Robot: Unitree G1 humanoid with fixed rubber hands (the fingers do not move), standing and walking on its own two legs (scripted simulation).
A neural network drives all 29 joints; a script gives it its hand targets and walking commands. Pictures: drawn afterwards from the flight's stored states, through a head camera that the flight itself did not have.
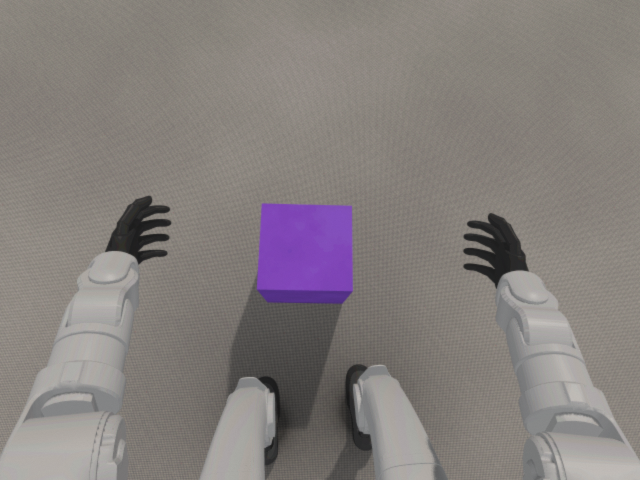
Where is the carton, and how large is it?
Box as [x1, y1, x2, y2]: [257, 203, 352, 303]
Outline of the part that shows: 262,203 257,276 258,291 269,302 342,303 352,291 351,206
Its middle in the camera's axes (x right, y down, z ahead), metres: -0.04 +0.05 +0.99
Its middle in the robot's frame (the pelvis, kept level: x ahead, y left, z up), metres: +0.49 -0.01 -0.57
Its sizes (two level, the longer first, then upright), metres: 0.210 0.200 0.250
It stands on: the floor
